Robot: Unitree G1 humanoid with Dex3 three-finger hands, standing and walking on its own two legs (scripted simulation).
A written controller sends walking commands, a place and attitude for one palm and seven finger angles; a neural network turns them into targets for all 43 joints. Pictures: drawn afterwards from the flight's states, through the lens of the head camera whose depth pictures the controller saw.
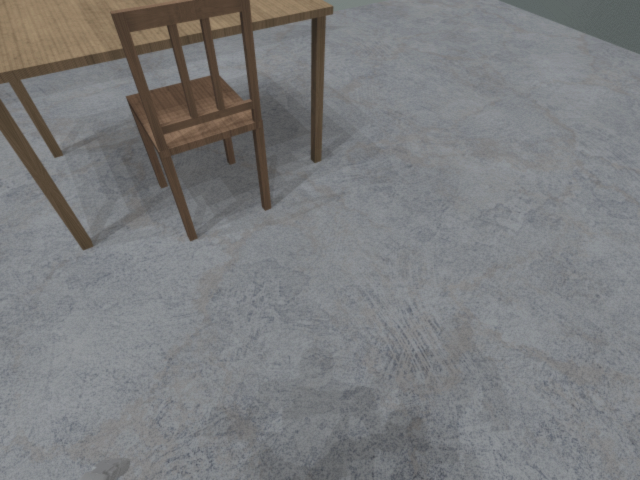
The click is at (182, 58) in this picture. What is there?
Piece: chair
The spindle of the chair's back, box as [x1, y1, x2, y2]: [167, 24, 197, 117]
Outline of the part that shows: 167,25 189,113 191,117 197,116 176,25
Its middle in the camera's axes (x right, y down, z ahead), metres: -0.42 -0.50 +1.17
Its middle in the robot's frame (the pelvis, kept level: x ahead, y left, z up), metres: +1.19 +0.48 -0.08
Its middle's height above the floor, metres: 0.68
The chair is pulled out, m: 0.00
